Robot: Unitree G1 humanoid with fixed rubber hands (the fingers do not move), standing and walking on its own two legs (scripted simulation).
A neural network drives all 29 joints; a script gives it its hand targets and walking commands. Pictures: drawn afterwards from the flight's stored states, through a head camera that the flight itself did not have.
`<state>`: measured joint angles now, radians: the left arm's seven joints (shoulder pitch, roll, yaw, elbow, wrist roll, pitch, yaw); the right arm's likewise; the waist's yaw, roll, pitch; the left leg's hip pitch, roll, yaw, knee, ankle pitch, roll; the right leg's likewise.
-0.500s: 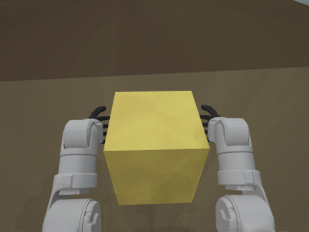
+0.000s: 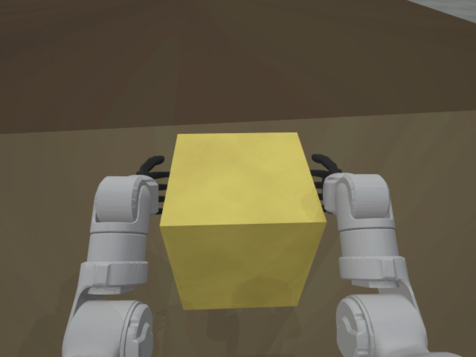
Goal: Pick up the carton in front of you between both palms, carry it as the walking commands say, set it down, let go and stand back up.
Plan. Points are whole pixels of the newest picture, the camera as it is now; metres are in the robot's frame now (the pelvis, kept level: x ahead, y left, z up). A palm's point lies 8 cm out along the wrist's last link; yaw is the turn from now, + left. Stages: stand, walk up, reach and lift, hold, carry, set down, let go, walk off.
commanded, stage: carry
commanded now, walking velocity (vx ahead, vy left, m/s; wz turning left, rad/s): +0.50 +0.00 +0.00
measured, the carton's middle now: (239, 222) +0.35 +0.00 +0.08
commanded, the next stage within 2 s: none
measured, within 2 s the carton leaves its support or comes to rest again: neither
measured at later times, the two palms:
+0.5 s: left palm (152, 114) +0.51 +0.16 +0.21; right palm (304, 104) +0.55 -0.14 +0.21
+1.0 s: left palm (188, 35) +0.85 +0.13 +0.26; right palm (300, 38) +0.83 -0.17 +0.26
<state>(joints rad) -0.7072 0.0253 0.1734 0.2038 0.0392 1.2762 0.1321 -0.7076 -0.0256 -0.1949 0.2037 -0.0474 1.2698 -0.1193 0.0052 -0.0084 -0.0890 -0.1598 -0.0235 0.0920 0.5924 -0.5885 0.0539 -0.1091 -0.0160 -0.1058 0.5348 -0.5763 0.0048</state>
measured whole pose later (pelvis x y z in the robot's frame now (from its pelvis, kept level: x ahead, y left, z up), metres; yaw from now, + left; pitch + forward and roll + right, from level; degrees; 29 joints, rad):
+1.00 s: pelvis +0.45 +0.01 +0.08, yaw -1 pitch +4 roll -1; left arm -0.88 -0.01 0.35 0.03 0.12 1.35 0.09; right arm -0.91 -0.01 -0.26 0.12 -0.04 1.31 -0.16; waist -0.09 0.03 0.02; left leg -0.16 -0.02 0.13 0.45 -0.52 0.08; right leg -0.71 -0.02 -0.11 0.78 -0.34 -0.05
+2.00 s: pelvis +0.72 +0.00 +0.12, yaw -2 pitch +1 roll +2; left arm -0.67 0.00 0.20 0.20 0.07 1.24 0.11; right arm -0.68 0.00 -0.20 0.22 -0.07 1.22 -0.10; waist 0.01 -0.03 -0.06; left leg -0.27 -0.03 0.13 0.64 -0.55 0.05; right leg -0.09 -0.05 -0.12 0.48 -0.56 0.03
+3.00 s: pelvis +1.09 -0.03 +0.18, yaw -2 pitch +2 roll -3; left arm -0.88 0.00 0.29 0.17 0.13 1.33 0.10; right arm -0.91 -0.04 -0.27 0.22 -0.06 1.33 -0.13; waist -0.02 0.05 -0.04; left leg -0.17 0.03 0.11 0.68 -0.53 0.08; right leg -0.56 0.03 -0.17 0.66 -0.30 -0.07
